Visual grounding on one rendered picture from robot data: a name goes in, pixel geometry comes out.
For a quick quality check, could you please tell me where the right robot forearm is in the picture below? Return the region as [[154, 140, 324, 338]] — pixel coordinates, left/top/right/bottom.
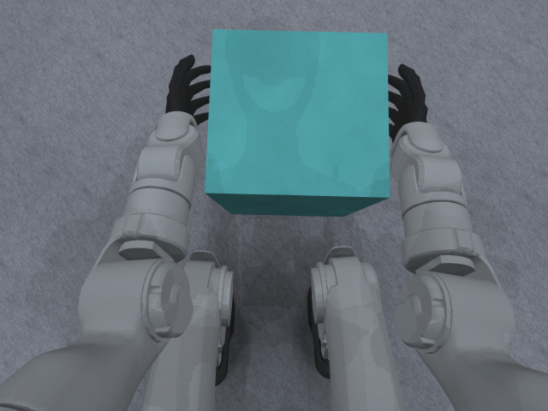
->
[[390, 122, 515, 340]]

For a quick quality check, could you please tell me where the robot right hand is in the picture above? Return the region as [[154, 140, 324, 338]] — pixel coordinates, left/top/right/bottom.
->
[[388, 64, 428, 142]]

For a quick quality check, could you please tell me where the robot left hand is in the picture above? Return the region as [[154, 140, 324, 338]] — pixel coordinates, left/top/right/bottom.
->
[[165, 55, 211, 126]]

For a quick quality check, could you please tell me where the right robot thigh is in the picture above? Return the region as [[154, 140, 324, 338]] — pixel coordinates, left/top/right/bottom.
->
[[311, 256, 406, 411]]

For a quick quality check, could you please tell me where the left robot thigh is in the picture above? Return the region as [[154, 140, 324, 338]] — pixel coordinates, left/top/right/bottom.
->
[[142, 260, 233, 411]]

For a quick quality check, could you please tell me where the robot thigh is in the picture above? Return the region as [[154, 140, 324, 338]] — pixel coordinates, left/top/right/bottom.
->
[[142, 260, 233, 411], [311, 256, 406, 411]]

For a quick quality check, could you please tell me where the robot right upper arm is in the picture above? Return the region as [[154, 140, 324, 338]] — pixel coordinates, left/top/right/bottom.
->
[[394, 271, 548, 411]]

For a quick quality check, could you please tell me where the carton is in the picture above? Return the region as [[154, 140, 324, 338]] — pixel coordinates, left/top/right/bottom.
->
[[205, 29, 390, 217]]

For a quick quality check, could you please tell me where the robot left upper arm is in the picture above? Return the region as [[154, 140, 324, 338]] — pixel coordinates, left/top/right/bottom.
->
[[0, 258, 194, 411]]

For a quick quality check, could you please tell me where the left robot forearm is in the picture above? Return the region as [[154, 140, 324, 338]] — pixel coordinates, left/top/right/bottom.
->
[[78, 111, 205, 320]]

